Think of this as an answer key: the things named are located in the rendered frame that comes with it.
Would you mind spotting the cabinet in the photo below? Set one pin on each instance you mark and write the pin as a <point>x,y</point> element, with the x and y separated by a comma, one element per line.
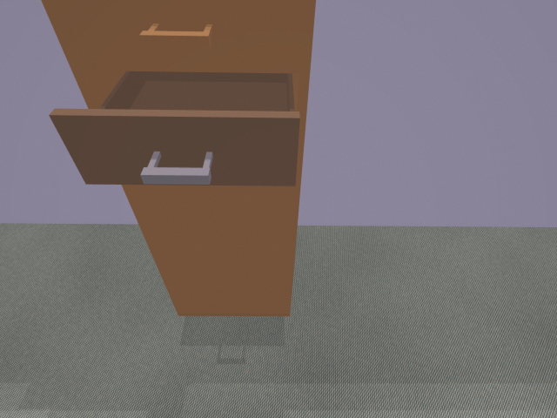
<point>221,250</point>

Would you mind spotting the drawer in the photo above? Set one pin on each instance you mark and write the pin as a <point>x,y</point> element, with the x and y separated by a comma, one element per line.
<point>247,121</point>

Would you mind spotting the handle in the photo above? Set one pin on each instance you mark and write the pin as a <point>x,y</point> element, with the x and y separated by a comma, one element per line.
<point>176,175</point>
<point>176,39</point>

